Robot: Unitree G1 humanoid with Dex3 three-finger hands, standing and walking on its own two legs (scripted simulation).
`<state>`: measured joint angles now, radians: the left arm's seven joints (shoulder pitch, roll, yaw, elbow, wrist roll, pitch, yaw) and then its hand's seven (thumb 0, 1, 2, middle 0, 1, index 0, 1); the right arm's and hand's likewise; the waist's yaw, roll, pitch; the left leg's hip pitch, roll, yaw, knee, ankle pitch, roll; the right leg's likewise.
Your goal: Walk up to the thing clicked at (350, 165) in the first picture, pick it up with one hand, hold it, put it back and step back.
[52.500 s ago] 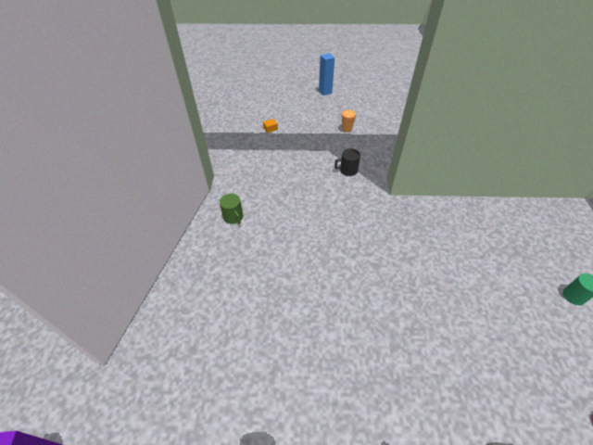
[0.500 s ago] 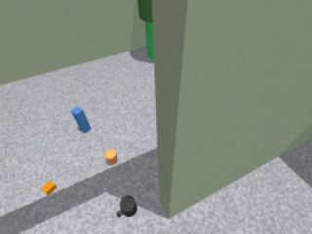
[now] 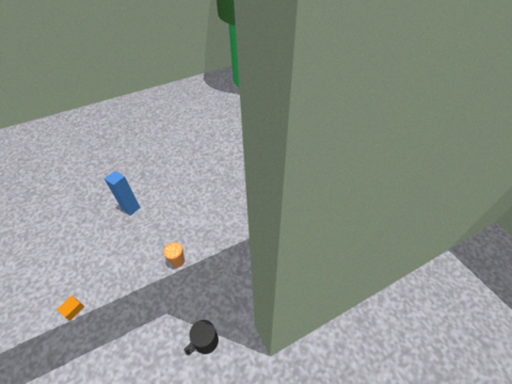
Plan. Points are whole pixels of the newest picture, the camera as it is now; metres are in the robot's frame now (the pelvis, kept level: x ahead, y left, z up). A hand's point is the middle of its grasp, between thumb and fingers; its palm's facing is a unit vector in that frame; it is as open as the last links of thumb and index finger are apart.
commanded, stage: stand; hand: left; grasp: from above
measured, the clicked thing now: (200, 340) +0.36 +0.23 -0.73
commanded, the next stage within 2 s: step back in 1.14 s
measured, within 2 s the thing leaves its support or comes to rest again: neither
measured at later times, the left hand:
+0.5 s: hand out of the picture +0.07 +0.24 -0.16, palm faces +0.03 -0.95 -0.32, open 7.4 cm
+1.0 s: hand out of the picture +0.08 +0.25 -0.16, palm faces +0.01 -0.94 -0.34, open 7.4 cm
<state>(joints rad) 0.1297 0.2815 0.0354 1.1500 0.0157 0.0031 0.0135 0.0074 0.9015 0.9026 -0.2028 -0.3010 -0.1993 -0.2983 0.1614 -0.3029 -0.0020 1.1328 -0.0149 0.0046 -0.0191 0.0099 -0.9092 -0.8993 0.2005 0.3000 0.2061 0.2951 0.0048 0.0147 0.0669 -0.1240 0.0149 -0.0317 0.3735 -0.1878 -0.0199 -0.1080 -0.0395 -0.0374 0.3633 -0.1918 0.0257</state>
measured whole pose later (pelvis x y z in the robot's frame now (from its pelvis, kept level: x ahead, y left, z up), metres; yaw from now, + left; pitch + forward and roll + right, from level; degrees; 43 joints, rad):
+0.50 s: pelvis +0.01 +0.00 +0.00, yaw +0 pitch -3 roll +0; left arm 0.11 0.29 0.04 1.15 0.02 0.00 0.01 0.01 0.90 0.90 -0.20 -0.30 -0.20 -0.30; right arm 0.12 -0.31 -0.01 1.13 -0.01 0.00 -0.02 0.01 -0.91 -0.90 0.20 0.30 0.21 0.30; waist 0.01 0.01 0.07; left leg -0.10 0.01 -0.03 0.35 -0.19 -0.02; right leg -0.09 -0.04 -0.03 0.34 -0.19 0.03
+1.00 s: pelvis +0.01 +0.00 +0.00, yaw +0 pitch -3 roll +0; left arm 0.11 0.32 0.03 1.14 0.01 0.00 0.00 0.01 0.90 0.90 -0.20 -0.30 -0.20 -0.30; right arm 0.11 -0.34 0.00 1.13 -0.01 0.00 -0.01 0.01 -0.91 -0.90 0.20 0.30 0.21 0.30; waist 0.01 0.01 0.06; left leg -0.11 0.01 -0.03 0.33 -0.18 -0.02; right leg -0.10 -0.04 -0.04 0.34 -0.19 0.02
